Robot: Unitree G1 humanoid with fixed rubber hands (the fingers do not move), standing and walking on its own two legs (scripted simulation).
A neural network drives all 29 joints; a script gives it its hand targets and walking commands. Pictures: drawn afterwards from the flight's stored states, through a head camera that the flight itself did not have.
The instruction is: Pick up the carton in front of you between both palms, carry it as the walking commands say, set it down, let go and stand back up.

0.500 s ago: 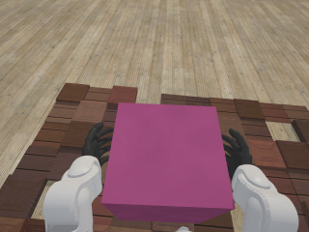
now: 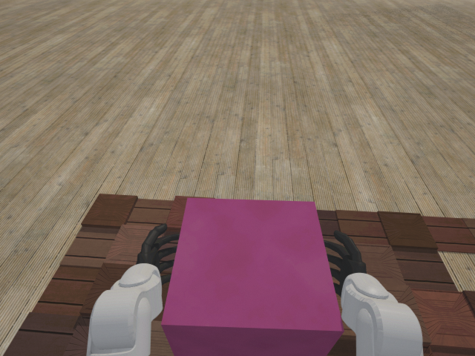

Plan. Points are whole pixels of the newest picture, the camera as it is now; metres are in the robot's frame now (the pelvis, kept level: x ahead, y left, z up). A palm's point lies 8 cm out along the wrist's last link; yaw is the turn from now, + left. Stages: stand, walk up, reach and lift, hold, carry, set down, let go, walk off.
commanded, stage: carry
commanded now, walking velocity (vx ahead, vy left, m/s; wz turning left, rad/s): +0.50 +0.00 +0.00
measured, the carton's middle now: (247, 293) +0.26 +0.00 +0.01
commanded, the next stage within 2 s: none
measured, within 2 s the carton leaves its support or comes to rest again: neither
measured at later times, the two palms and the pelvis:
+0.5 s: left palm (174, 148) +0.57 +0.17 +0.09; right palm (305, 150) +0.56 -0.13 +0.09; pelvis +0.32 +0.03 +0.00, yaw -2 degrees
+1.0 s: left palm (214, 67) +1.01 +0.11 +0.11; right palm (303, 70) +1.00 -0.19 +0.11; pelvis +0.67 -0.02 -0.01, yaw -2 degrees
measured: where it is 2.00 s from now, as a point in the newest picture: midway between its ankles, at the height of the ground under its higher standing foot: (243, 188)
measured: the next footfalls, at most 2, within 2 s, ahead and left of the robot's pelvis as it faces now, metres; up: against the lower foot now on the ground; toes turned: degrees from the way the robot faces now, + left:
left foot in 0.14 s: +0.24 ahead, +0.12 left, +0.00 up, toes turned +10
right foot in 0.62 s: +0.61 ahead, -0.09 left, +0.00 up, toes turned -12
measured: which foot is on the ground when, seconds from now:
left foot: up 0.00-0.12, down 0.14-0.64, up 0.66-1.00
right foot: down 0.00-0.14, up 0.16-0.60, down 0.62-1.00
